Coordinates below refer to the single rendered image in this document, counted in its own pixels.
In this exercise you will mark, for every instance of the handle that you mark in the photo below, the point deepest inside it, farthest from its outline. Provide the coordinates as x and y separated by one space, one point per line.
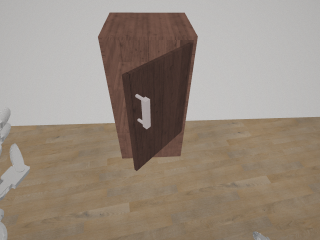
146 111

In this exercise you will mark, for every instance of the cupboard door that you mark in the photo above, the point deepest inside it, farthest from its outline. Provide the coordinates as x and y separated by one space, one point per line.
164 80

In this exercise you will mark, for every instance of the left robot hand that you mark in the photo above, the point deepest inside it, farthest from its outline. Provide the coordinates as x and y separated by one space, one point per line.
18 171

